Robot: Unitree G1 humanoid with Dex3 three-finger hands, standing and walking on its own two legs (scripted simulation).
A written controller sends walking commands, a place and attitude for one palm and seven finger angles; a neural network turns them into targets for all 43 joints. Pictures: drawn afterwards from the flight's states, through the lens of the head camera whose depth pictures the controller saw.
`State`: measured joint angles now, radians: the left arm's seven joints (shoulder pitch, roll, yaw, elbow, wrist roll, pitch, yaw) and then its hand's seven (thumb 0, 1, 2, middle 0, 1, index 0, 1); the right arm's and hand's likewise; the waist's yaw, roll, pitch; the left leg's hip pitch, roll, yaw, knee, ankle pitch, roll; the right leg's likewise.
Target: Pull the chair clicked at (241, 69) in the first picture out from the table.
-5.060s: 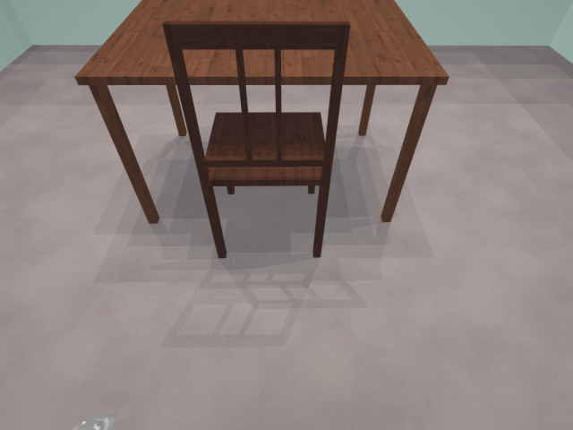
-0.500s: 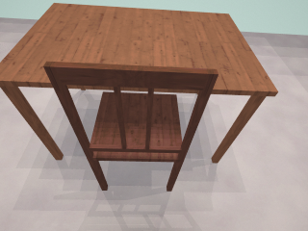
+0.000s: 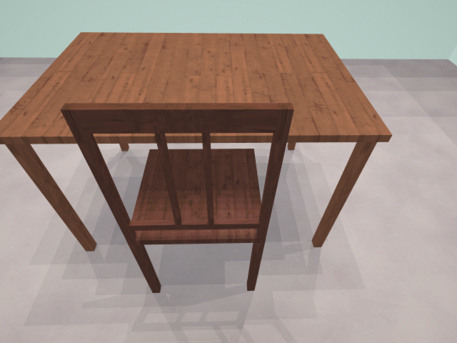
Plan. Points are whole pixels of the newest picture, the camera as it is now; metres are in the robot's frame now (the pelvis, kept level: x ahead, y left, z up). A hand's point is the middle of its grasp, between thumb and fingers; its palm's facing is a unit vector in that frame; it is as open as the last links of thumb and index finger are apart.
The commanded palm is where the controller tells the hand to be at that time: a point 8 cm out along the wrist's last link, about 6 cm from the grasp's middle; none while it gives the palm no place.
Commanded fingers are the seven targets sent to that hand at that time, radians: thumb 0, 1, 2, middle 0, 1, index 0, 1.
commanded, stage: come to a stop and stand still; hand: left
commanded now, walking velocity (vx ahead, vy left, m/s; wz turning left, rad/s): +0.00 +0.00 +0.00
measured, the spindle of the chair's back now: (170, 184) +0.49 +0.18 -0.06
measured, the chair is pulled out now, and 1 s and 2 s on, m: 0.00 0.00 0.00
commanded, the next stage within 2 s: look again from close up in 0.80 s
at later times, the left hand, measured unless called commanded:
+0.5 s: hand out of the picture -0.01 +0.13 -0.18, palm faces +0.07 -0.98 -0.17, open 7.4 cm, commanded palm none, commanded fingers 0.00 0.90 0.90 -0.20 -0.30 -0.20 -0.30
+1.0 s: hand out of the picture +0.00 +0.14 -0.18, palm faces +0.02 -0.98 -0.18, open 7.4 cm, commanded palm none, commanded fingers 0.00 0.90 0.90 -0.20 -0.30 -0.20 -0.30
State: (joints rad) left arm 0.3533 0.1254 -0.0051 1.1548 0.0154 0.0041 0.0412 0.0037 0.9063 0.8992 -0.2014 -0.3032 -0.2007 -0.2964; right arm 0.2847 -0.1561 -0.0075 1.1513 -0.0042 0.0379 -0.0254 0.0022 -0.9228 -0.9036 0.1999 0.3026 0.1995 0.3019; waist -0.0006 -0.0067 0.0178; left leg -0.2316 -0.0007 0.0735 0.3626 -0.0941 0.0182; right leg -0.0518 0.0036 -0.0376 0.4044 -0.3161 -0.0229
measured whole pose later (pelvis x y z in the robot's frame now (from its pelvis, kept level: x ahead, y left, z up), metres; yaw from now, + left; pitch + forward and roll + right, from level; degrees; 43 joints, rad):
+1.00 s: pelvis +0.04 -0.01 -0.01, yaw -1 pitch -1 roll -1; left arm 0.39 0.10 -0.01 1.11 0.03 -0.05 0.06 0.00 0.91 0.90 -0.20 -0.30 -0.20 -0.30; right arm 0.23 -0.18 -0.01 1.07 -0.01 0.00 -0.03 0.01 -0.94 -0.90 0.20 0.30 0.20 0.30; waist 0.00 0.02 0.04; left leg -0.30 0.03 0.05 0.59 -0.27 0.02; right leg -0.04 0.05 -0.03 0.43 -0.37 -0.04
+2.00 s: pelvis +0.01 +0.02 -0.01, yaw -1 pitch +0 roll +1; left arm 0.53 0.20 -0.01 0.47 -0.05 0.05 0.13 0.05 0.96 0.89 -0.21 -0.30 -0.21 -0.30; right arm 0.31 -0.18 0.02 0.92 0.03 -0.16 -0.04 0.01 -0.92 -0.90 0.20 0.30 0.20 0.30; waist 0.01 -0.04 0.02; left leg -0.32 -0.05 0.08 0.50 -0.19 0.06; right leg -0.18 -0.03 -0.02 0.59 -0.40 -0.02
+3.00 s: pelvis -0.03 +0.01 -0.10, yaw -1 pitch +16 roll -3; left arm 0.38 0.21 0.16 0.08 -0.27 -0.50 -0.20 0.00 -0.18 0.44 -0.09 -0.13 -0.09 -0.13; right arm 0.23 -0.27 -0.05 0.63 0.03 -0.18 -0.07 0.02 -0.91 -0.90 0.20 0.30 0.20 0.30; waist -0.02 0.05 -0.15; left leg -1.06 0.04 0.02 1.16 -0.39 0.04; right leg -0.84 0.04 -0.08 1.17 -0.62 -0.03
